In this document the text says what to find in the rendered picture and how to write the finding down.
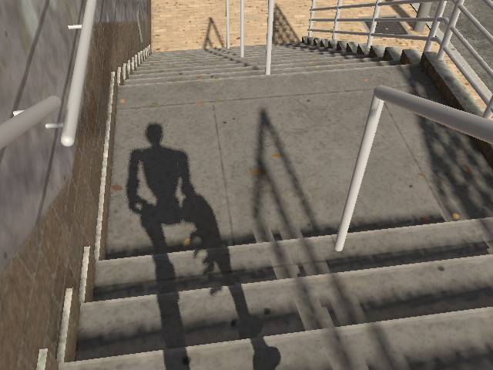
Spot stairs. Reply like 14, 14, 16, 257
123, 42, 403, 85
59, 217, 493, 370

